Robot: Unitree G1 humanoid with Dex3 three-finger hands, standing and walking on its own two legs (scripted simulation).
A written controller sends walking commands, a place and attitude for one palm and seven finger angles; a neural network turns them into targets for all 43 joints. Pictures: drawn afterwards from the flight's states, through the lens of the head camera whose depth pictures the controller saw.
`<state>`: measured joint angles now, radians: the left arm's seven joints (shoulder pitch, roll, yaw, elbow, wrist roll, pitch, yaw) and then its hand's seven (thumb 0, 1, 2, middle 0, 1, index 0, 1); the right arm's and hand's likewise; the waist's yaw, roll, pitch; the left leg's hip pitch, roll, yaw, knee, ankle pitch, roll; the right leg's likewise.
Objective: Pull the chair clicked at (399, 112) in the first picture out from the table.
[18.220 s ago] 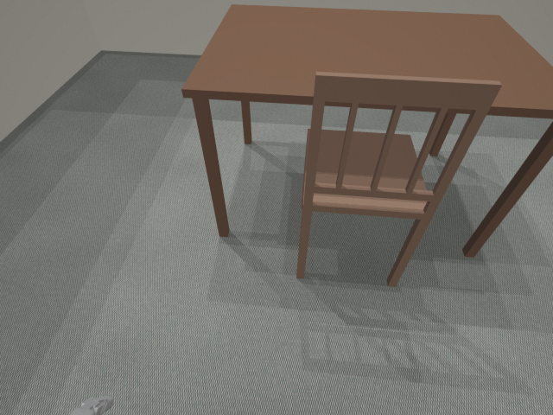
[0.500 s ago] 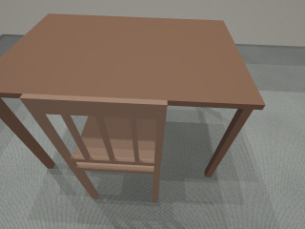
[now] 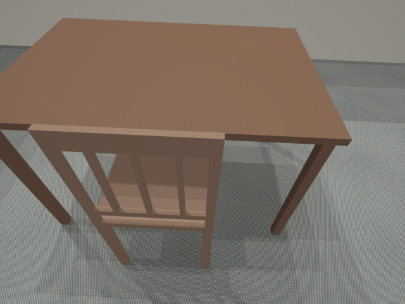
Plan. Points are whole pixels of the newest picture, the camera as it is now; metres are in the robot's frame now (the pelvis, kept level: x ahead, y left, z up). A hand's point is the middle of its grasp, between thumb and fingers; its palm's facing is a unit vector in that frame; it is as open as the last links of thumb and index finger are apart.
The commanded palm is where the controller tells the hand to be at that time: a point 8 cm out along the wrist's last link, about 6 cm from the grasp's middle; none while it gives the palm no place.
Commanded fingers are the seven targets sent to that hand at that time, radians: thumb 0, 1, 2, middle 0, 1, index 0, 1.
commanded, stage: look again from close up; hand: left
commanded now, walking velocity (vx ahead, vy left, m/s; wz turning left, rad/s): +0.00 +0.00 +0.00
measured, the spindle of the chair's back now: (142, 186) +0.42 +0.19 -0.09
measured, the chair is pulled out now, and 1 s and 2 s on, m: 0.00 0.00 0.00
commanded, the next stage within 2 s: raise the hand toward the chair's back in 0.14 s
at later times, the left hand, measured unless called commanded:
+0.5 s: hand (128, 252) +0.21 +0.16 +0.00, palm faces +0.14 -0.99 -0.01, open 8.0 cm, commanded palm +0.11 +0.21 -0.07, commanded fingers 0.00 0.57 0.76 -0.17 -0.25 -0.17 -0.25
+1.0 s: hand (140, 281) +0.18 +0.14 -0.07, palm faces -0.18 -0.98 -0.02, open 12.2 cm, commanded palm +0.13 +0.23 -0.06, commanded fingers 0.00 -0.01 0.51 -0.11 -0.16 -0.11 -0.16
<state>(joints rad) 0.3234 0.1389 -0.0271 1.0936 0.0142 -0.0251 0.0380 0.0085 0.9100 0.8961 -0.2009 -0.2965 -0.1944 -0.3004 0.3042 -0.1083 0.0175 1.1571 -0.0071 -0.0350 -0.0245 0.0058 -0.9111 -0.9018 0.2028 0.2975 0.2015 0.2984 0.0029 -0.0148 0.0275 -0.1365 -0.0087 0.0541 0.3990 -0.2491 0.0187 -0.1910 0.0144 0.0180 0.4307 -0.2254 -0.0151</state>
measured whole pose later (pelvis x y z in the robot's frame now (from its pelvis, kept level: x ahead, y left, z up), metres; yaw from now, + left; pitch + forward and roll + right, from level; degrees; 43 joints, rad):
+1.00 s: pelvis -0.03 -0.02 -0.11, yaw +4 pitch +17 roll -1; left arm 0.32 0.23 0.06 -0.02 -0.24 -0.33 -0.40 0.01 0.22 0.60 -0.13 -0.19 -0.12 -0.19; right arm 0.15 -0.17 0.05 0.54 0.04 -0.16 -0.04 0.02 -0.90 -0.90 0.21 0.30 0.21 0.30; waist 0.01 0.05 -0.13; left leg -0.99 -0.01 -0.04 1.25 -0.56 -0.01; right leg -0.99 0.00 -0.09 1.22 -0.54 -0.04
